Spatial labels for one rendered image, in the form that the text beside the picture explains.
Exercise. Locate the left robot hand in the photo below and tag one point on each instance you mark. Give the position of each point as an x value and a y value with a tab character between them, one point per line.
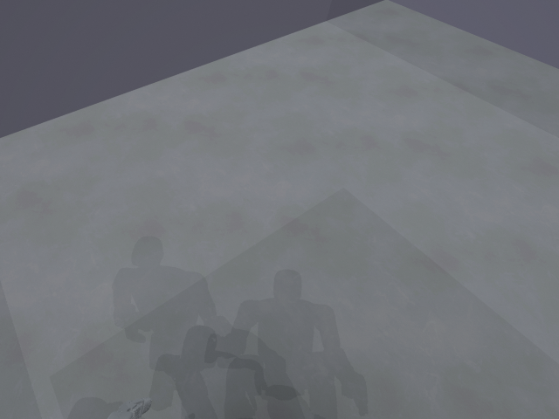
132	409

